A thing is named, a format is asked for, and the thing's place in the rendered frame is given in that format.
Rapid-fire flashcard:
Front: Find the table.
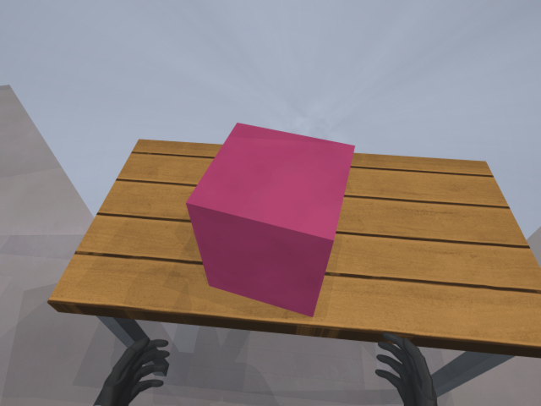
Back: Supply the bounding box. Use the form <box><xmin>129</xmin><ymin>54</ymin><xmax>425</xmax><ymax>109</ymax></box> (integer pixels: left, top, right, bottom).
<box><xmin>47</xmin><ymin>139</ymin><xmax>541</xmax><ymax>397</ymax></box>

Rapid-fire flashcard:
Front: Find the left robot hand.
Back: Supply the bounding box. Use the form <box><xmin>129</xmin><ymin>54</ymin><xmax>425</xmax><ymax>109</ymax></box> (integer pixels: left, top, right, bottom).
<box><xmin>93</xmin><ymin>337</ymin><xmax>170</xmax><ymax>406</ymax></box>

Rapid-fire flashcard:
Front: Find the right robot hand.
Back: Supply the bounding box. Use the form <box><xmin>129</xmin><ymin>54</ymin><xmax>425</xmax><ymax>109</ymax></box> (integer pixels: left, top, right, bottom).
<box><xmin>375</xmin><ymin>332</ymin><xmax>438</xmax><ymax>406</ymax></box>

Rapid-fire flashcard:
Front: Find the carton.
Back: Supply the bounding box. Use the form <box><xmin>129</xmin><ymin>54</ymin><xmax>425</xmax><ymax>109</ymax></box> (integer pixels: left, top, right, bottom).
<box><xmin>186</xmin><ymin>123</ymin><xmax>355</xmax><ymax>317</ymax></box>

